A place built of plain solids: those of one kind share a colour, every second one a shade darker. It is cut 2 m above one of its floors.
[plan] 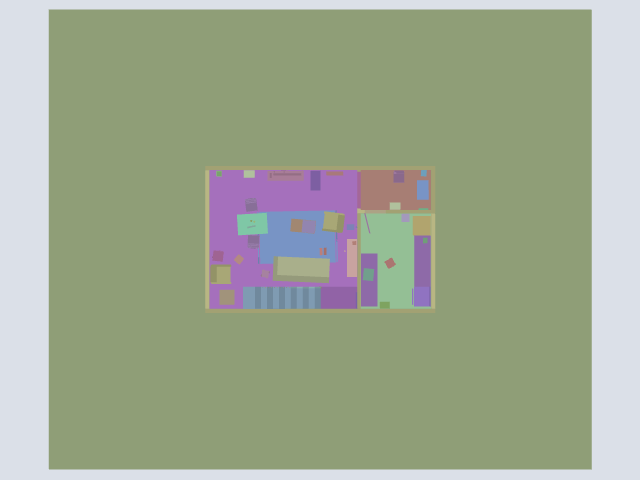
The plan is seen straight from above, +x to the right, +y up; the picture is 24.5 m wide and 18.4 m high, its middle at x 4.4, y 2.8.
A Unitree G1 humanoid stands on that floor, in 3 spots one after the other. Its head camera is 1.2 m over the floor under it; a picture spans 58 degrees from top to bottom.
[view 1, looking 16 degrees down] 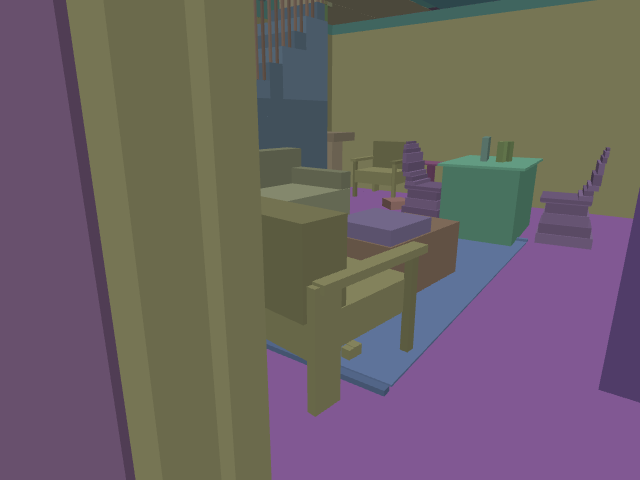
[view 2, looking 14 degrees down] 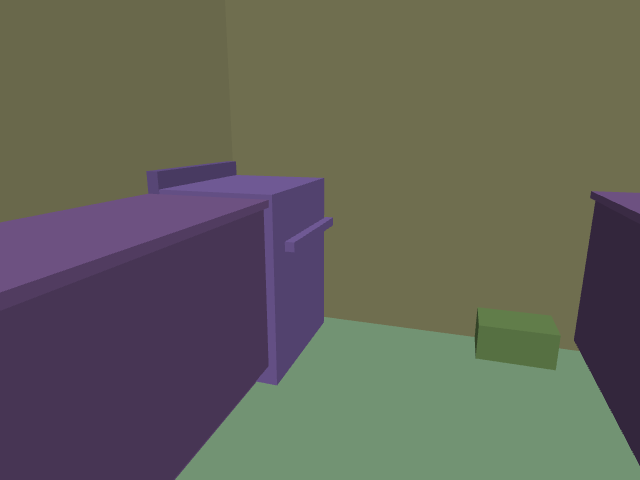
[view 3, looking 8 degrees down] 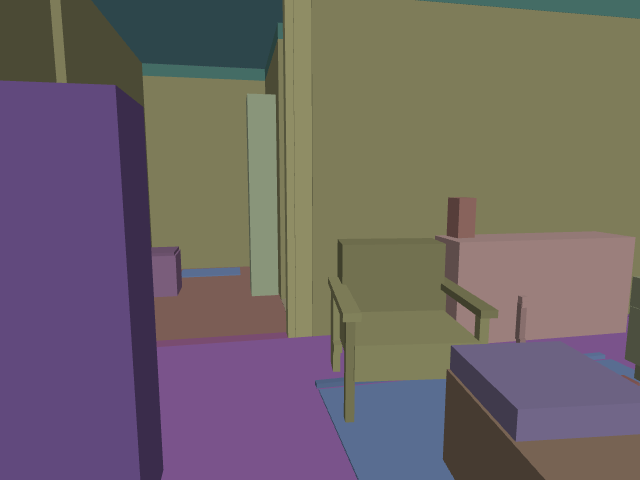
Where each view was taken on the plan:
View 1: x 6.54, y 4.71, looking -143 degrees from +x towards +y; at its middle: armchair_frame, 1.67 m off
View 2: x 7.22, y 2.73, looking -72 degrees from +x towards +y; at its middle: range_cooker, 2.59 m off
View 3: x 2.67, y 4.38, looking -11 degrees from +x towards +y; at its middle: wall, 3.25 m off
